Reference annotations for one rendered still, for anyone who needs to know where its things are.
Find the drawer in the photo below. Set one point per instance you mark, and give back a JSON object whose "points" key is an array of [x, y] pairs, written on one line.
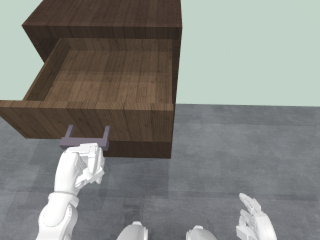
{"points": [[92, 83]]}

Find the robot left thigh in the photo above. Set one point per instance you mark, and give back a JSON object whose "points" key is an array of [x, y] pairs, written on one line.
{"points": [[134, 232]]}

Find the left robot hand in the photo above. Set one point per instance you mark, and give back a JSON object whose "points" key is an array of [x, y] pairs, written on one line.
{"points": [[87, 159]]}

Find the robot thigh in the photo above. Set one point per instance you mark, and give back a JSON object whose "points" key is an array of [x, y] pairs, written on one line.
{"points": [[134, 232], [199, 234]]}

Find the handle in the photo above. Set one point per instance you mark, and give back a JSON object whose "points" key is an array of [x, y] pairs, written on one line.
{"points": [[69, 141]]}

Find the right robot hand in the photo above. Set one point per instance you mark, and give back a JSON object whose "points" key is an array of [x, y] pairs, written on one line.
{"points": [[259, 225]]}

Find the robot right thigh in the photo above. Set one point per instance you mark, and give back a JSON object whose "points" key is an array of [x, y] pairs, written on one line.
{"points": [[199, 234]]}

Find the robot left forearm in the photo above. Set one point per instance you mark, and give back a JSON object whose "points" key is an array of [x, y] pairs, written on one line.
{"points": [[58, 218]]}

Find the cabinet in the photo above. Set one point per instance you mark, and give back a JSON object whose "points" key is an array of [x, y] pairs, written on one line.
{"points": [[112, 19]]}

